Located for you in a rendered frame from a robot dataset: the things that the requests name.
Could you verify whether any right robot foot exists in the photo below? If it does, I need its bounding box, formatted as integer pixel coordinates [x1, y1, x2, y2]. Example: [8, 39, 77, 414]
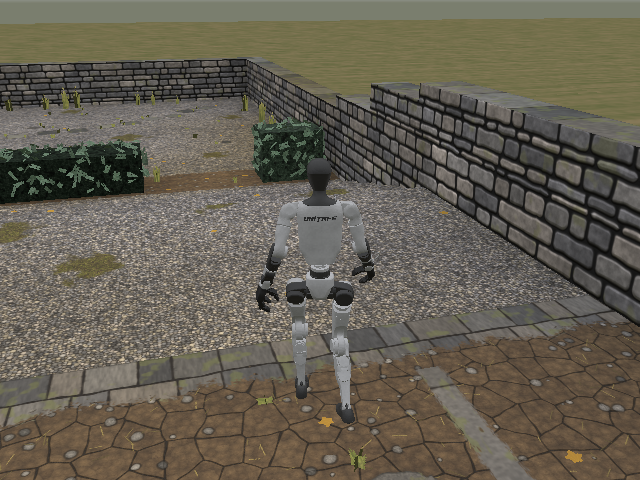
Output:
[336, 403, 355, 424]

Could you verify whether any robot left upper arm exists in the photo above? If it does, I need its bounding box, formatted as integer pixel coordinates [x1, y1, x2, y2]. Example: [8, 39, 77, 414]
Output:
[272, 202, 299, 259]

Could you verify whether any robot left forearm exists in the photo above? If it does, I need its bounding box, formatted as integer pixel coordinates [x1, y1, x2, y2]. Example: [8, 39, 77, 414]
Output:
[259, 243, 281, 290]

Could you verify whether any robot right upper arm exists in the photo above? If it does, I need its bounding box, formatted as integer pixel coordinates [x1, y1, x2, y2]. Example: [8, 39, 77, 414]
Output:
[340, 201, 368, 254]

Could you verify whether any robot torso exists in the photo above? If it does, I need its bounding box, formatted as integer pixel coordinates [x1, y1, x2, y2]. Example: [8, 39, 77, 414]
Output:
[296, 196, 343, 300]

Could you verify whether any robot right forearm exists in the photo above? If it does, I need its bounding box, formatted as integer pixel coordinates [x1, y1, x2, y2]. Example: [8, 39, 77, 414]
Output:
[357, 238, 374, 271]

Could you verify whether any right robot hand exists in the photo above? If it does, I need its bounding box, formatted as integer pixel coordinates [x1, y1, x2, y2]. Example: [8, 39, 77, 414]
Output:
[352, 266, 375, 283]

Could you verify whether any left robot hand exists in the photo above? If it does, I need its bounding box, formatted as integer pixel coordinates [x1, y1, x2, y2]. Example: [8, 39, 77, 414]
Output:
[256, 285, 279, 312]

